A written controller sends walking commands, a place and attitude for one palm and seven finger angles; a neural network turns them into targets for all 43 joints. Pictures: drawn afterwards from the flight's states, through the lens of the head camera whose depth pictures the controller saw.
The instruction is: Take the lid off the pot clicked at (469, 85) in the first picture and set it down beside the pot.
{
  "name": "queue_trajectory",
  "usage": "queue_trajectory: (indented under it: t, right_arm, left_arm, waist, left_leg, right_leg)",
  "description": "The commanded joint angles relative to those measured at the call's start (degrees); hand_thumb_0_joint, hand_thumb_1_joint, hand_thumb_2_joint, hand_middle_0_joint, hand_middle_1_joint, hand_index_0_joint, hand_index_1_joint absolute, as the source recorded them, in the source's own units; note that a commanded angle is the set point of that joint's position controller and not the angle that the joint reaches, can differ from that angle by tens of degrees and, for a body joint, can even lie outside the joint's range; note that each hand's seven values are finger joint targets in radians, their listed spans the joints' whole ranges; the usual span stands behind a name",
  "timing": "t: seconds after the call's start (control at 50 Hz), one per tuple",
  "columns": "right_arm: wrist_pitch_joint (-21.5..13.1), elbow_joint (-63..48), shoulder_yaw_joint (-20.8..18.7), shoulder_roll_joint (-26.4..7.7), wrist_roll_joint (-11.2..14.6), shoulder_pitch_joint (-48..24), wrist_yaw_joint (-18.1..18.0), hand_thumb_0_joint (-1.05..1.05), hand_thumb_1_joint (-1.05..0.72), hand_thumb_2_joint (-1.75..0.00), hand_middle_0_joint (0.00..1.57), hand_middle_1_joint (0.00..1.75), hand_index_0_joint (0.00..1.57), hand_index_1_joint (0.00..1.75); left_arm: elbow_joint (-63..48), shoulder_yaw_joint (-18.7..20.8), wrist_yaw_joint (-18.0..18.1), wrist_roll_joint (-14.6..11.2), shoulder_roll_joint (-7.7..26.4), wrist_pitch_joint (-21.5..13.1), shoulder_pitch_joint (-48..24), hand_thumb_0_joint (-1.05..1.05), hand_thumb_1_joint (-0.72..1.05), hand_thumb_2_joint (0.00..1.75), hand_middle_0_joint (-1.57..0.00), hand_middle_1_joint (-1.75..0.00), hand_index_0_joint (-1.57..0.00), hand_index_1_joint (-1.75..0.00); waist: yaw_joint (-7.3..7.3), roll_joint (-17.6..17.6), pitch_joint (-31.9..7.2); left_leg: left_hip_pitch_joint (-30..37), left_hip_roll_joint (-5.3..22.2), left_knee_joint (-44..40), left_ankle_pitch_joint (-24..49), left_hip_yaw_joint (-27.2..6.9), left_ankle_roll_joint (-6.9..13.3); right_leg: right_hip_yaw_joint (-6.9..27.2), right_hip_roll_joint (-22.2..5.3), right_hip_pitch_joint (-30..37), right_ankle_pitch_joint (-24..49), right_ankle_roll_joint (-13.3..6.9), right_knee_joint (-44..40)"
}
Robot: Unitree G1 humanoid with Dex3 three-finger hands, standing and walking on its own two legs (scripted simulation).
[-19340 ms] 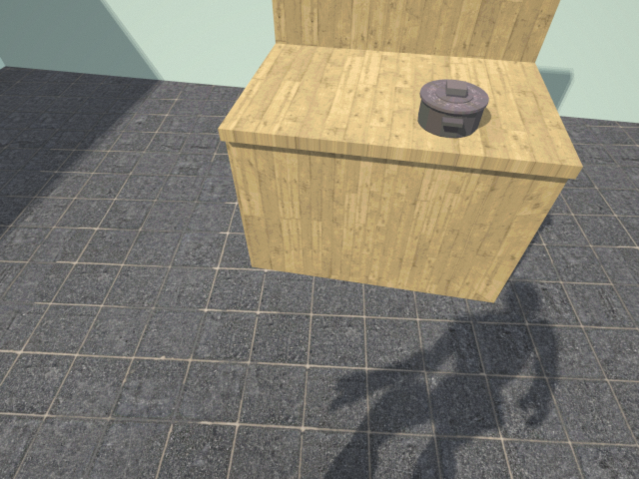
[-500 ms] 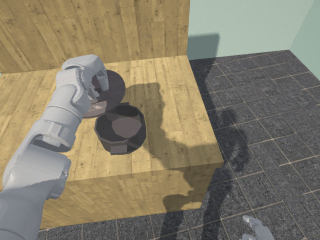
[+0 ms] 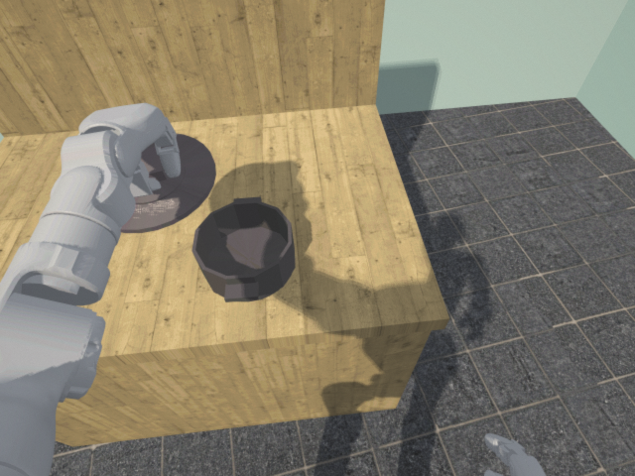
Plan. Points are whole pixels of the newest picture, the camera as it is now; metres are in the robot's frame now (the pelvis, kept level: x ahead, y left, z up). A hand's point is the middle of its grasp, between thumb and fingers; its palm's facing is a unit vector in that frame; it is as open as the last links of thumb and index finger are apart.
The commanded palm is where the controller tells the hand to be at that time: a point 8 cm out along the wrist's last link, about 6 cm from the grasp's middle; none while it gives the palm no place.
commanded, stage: move the lid sideways beside the pot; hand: left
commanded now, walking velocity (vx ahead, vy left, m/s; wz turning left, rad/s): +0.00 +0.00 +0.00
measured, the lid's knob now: (143, 166) +0.48 +0.24 +0.13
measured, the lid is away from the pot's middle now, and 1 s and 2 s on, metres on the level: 0.10 0.24 0.24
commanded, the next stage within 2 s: lower the lid onto the table in 1.22 s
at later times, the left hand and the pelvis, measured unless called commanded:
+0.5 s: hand (94, 177) +0.45 +0.29 +0.15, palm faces -0.32 -0.09 -0.94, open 5.7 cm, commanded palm +0.44 +0.29 +0.22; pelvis +0.00 +0.00 +0.00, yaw +0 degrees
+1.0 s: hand (34, 192) +0.42 +0.35 +0.15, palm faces -0.34 -0.10 -0.94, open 5.7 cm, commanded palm +0.43 +0.36 +0.22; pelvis +0.00 +0.02 +0.00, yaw +1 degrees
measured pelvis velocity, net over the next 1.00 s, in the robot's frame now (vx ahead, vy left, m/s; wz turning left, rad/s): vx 0.00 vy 0.02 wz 0.01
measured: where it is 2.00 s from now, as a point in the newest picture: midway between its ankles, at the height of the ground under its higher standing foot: outside the picture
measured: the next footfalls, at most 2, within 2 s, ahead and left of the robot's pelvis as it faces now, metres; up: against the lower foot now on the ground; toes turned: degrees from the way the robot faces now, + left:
none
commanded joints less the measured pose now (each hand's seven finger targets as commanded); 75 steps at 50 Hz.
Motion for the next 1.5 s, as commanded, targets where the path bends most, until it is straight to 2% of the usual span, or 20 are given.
queue_trajectory:
  t: [0.0,0.06,0.12,0.18,0.24,0.28,0.38,0.46,0.56,0.66,0.76,0.82,0.94,1.02,1.08,1.14,1.24,1.32,1.4,1.48]
  right_arm:
    - [-2.2,-7.4,-3.1,-8.3,-0.5,-3.3,-0.7,0.00,-0.90,-0.90,0.20,0.30,0.20,0.30]
    - [-2.5,-7.4,-3.1,-8.3,-0.7,-2.3,-1.2,0.00,-0.90,-0.90,0.20,0.30,0.20,0.30]
    - [-2.2,-6.4,-2.8,-8.5,-0.3,-1.5,-1.5,0.00,-0.90,-0.90,0.20,0.30,0.20,0.30]
    - [-2.0,-6.2,-2.8,-9.0,-0.4,-1.3,-1.7,0.00,-0.90,-0.90,0.20,0.30,0.20,0.30]
    - [-2.2,-6.5,-2.9,-8.9,-0.3,-1.5,-1.8,0.00,-0.90,-0.90,0.20,0.30,0.20,0.30]
    - [-2.2,-6.9,-3.2,-9.2,-0.5,-0.9,-1.5,0.00,-0.90,-0.90,0.20,0.30,0.20,0.30]
    - [-1.4,-6.4,-3.0,-9.5,-0.2,-0.3,-1.7,0.00,-0.90,-0.90,0.20,0.30,0.20,0.30]
    - [-1.3,-6.5,-3.5,-9.9,-0.2,-0.1,-1.5,0.00,-0.90,-0.90,0.20,0.30,0.20,0.30]
    - [-1.1,-6.8,-3.5,-10.2,-0.4,0.8,-1.7,0.00,-0.90,-0.90,0.20,0.30,0.20,0.30]
    - [-0.7,-6.4,-3.6,-10.3,-0.2,0.7,-1.6,0.00,-0.90,-0.90,0.20,0.30,0.20,0.30]
    - [-0.5,-6.6,-3.7,-10.5,-0.3,1.2,-1.5,0.00,-0.90,-0.90,0.20,0.30,0.20,0.30]
    - [-0.2,-5.9,-3.5,-10.6,-0.1,1.7,-1.7,0.00,-0.90,-0.90,0.20,0.30,0.20,0.30]
    - [-0.3,-6.3,-3.8,-10.8,-0.2,1.7,-1.9,0.00,-0.90,-0.90,0.20,0.30,0.20,0.30]
    - [0.0,-5.0,-3.5,-11.2,0.0,2.8,-2.3,0.00,-0.90,-0.90,0.20,0.30,0.20,0.30]
    - [-0.1,-5.1,-3.5,-11.2,-0.2,2.9,-2.2,0.00,-0.90,-0.90,0.20,0.30,0.20,0.30]
    - [-0.6,-4.7,-3.6,-11.3,0.0,3.2,-2.4,0.00,-0.90,-0.90,0.20,0.30,0.20,0.30]
    - [-1.1,-5.1,-4.0,-11.4,-0.5,3.5,-2.5,0.00,-0.90,-0.90,0.20,0.30,0.20,0.30]
    - [-0.8,-4.0,-3.8,-11.4,-0.3,4.8,-2.3,0.00,-0.90,-0.90,0.20,0.30,0.20,0.30]
    - [-0.8,-3.7,-3.7,-11.7,-0.1,4.5,-2.0,0.00,-0.90,-0.90,0.20,0.30,0.20,0.30]
    - [-0.8,-5.2,-4.1,-11.4,-0.7,4.5,-2.0,0.00,-0.90,-0.90,0.20,0.30,0.20,0.30]
  left_arm:
    - [-16.7,6.6,2.2,2.0,18.0,-1.1,-35.9,0.00,0.56,1.08,-0.66,-1.02,-1.02,-1.16]
    - [-16.3,7.4,1.8,1.6,18.9,-2.7,-34.5,0.00,0.56,1.08,-0.66,-1.02,-1.02,-1.16]
    - [-11.0,7.9,1.5,1.2,19.5,-3.4,-32.8,0.00,0.56,1.08,-0.66,-1.02,-1.02,-1.16]
    - [-10.1,10.2,1.7,1.5,23.4,-4.4,-32.8,0.00,0.56,1.08,-0.66,-1.02,-1.02,-1.16]
    - [-11.2,8.2,1.5,1.8,21.4,-5.4,-34.2,0.00,0.56,1.08,-0.66,-1.02,-1.02,-1.16]
    - [-13.8,11.7,1.9,2.2,25.9,-6.2,-33.3,0.00,0.56,1.08,-0.66,-1.02,-1.02,-1.16]
    - [-8.3,12.0,0.9,1.1,26.4,-6.9,-28.4,0.00,0.56,1.08,-0.66,-1.02,-1.02,-1.16]
    - [-12.1,10.7,0.1,1.0,25.5,-7.4,-31.2,0.00,0.56,1.08,-0.66,-1.02,-1.02,-1.16]
    - [-12.7,16.2,0.5,1.1,32.3,-9.6,-28.5,0.00,0.56,1.08,-0.66,-1.02,-1.02,-1.16]
    - [-10.0,14.1,-0.2,1.0,30.5,-10.0,-28.4,0.00,0.56,1.08,-0.66,-1.02,-1.02,-1.16]
    - [-11.8,16.0,-0.5,1.1,33.0,-11.5,-27.6,0.00,0.56,1.08,-0.66,-1.02,-1.02,-1.16]
    - [-6.8,15.7,-1.2,0.5,33.1,-11.9,-26.5,0.00,0.56,1.08,-0.66,-1.02,-1.02,-1.16]
    - [-11.2,16.6,-1.4,0.9,35.2,-14.1,-29.6,0.00,0.56,1.08,-0.66,-1.02,-1.02,-1.16]
    - [-4.7,17.3,-1.8,0.4,36.6,-14.7,-28.2,0.00,0.56,1.08,-0.66,-1.02,-1.02,-1.16]
    - [-7.2,15.4,-1.6,1.3,35.6,-15.3,-31.0,0.00,0.56,1.08,-0.66,-1.02,-1.02,-1.16]
    - [-6.0,14.0,-2.1,1.0,33.9,-15.7,-30.7,0.00,0.56,1.08,-0.66,-1.02,-1.02,-1.16]
    - [-11.7,15.9,-1.7,0.1,35.0,-17.0,-32.2,0.00,0.56,1.08,-0.66,-1.02,-1.02,-1.16]
    - [-2.9,16.7,-1.3,0.2,35.0,-16.0,-28.3,0.00,0.56,1.08,-0.66,-1.02,-1.02,-1.16]
    - [-0.1,13.2,-1.0,1.6,32.4,-14.7,-29.4,0.00,0.56,1.08,-0.66,-1.02,-1.02,-1.16]
    - [-5.9,16.4,0.3,3.2,36.1,-16.0,-31.5,0.00,0.56,1.08,-0.66,-1.02,-1.02,-1.16]
  waist:
    - [-0.32,1.4,-26.9]
    - [-0.61,0.3,-27.8]
    - [-0.53,-2.4,-24.0]
    - [0.00,-1.7,-23.4]
    - [-0.27,1.3,-23.5]
    - [0.34,2.5,-27.4]
    - [-0.18,-0.8,-23.0]
    - [-0.63,1.6,-24.3]
    - [0.07,1.7,-27.6]
    - [-0.30,2.8,-23.2]
    - [-0.10,3.7,-26.0]
    - [-0.24,1.4,-22.5]
    - [-0.29,5.1,-25.6]
    - [-0.52,2.0,-21.8]
    - [-0.75,6.2,-23.9]
    - [-1.01,5.3,-22.2]
    - [-0.43,7.3,-28.1]
    - [-0.58,2.2,-22.0]
    - [-0.88,1.5,-18.8]
    - [-0.17,6.2,-26.8]
  left_leg:
    - [20.4,1.8,0.9,20.1,-5.0,0.7]
    - [21.2,1.8,1.4,21.5,-5.0,1.0]
    - [18.2,1.7,0.6,17.5,-4.4,1.2]
    - [16.7,1.6,0.2,16.4,-3.9,1.3]
    - [17.5,1.8,0.4,17.5,-4.1,1.1]
    - [19.8,1.7,1.1,21.0,-4.6,1.2]
    - [16.3,1.8,1.0,20.1,-4.0,1.5]
    - [19.6,2.1,1.7,22.7,-4.6,1.5]
    - [20.4,1.9,2.3,25.9,-5.0,1.6]
    - [18.7,2.1,1.9,23.5,-4.5,1.5]
    - [20.8,2.4,2.5,26.2,-5.2,1.4]
    - [18.0,2.3,1.9,20.7,-4.7,1.6]
    - [21.7,2.7,2.7,26.1,-5.7,1.2]
    - [17.2,2.4,1.8,17.8,-4.6,1.7]
    - [20.0,2.5,2.0,20.3,-5.4,1.2]
    - [19.5,2.8,1.8,18.4,-5.6,1.2]
    - [24.1,3.0,2.6,25.5,-6.8,0.6]
    - [18.7,2.8,1.4,18.2,-6.2,1.1]
    - [15.2,2.8,0.3,12.9,-5.5,1.0]
    - [20.8,3.0,1.8,21.6,-6.6,0.3]
  right_leg:
    - [0.3,2.1,0.7,16.8,-3.6,-0.8]
    - [0.1,2.2,0.9,17.5,-3.4,-1.1]
    - [-0.2,2.2,0.7,15.9,-3.3,-1.7]
    - [0.1,2.0,1.6,15.9,-3.4,-1.8]
    - [-0.1,2.0,0.1,15.6,-3.7,-1.9]
    - [0.3,2.1,2.2,17.7,-3.7,-1.5]
    - [-0.1,2.0,2.3,18.7,-3.3,-1.9]
    - [-0.3,2.3,0.1,17.9,-3.4,-2.1]
    - [-0.2,2.3,2.3,19.8,-3.4,-1.8]
    - [-0.7,2.3,-0.1,17.8,-3.4,-2.3]
    - [-0.7,2.4,-0.1,17.7,-3.3,-2.3]
    - [-1.1,2.5,-1.0,15.3,-3.2,-2.7]
    - [-1.3,2.8,-2.6,15.1,-3.4,-2.8]
    - [-1.4,2.7,-2.5,12.5,-3.3,-3.1]
    - [-1.7,2.9,-4.1,11.4,-3.5,-3.1]
    - [-1.7,3.1,-5.7,9.6,-3.6,-3.6]
    - [-1.6,3.1,-4.9,11.9,-3.7,-3.2]
    - [-1.9,3.2,-5.2,9.6,-3.6,-3.8]
    - [-1.5,3.1,-6.1,7.4,-3.6,-3.7]
    - [-1.2,3.2,-4.8,10.0,-3.9,-2.6]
